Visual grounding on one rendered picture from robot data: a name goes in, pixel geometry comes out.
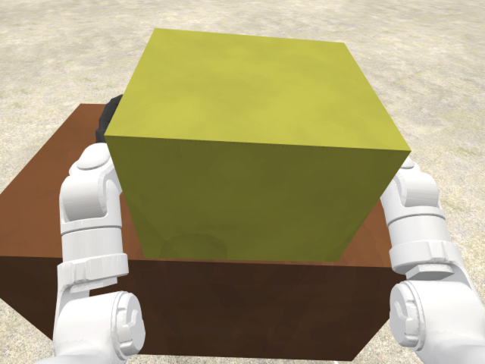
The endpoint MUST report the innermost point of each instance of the pedestal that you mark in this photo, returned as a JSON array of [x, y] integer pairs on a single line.
[[196, 307]]

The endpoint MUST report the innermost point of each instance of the carton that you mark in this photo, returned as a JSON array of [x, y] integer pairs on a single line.
[[241, 147]]

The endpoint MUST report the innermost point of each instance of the left robot upper arm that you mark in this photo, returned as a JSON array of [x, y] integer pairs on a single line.
[[103, 329]]

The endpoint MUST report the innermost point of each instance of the right robot upper arm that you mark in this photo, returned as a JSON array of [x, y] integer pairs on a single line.
[[441, 321]]

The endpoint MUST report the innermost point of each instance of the left robot hand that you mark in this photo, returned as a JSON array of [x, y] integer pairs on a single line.
[[105, 118]]

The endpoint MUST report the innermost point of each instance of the robot right forearm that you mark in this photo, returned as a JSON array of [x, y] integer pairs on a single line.
[[421, 246]]

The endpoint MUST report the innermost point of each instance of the robot left forearm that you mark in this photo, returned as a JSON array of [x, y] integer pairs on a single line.
[[91, 225]]

